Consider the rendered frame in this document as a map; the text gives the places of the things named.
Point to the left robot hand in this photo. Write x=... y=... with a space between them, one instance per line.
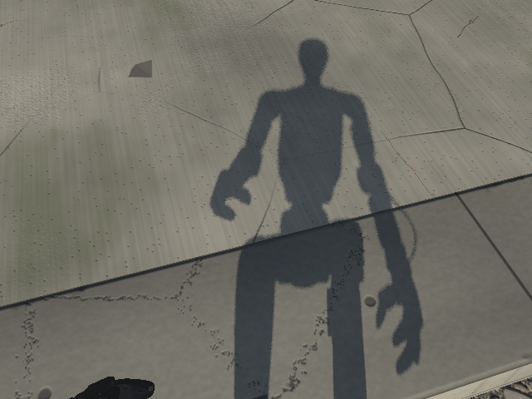
x=109 y=388

